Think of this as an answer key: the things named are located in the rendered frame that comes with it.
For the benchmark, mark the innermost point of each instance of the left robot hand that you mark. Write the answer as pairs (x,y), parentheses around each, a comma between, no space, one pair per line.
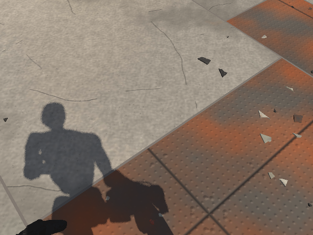
(44,227)

